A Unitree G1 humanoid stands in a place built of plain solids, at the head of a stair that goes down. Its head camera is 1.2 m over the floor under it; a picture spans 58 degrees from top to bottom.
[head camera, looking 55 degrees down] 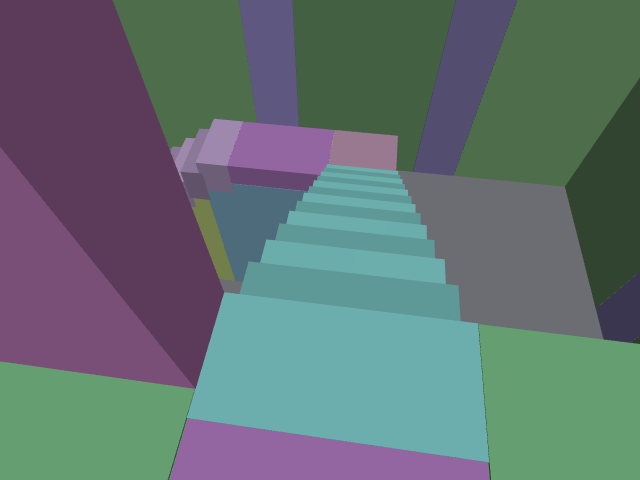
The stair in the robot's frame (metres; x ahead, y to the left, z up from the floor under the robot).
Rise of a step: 0.18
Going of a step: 0.23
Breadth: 0.78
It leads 8 degrees to the right of straight ahead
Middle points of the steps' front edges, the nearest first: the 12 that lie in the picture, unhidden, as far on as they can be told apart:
0.59 -0.09 0.00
0.82 -0.12 -0.18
1.05 -0.15 -0.36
1.27 -0.18 -0.55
1.50 -0.21 -0.73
1.73 -0.24 -0.91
1.96 -0.27 -1.10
2.19 -0.30 -1.28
2.42 -0.33 -1.46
2.65 -0.37 -1.65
2.88 -0.40 -1.83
3.11 -0.43 -2.01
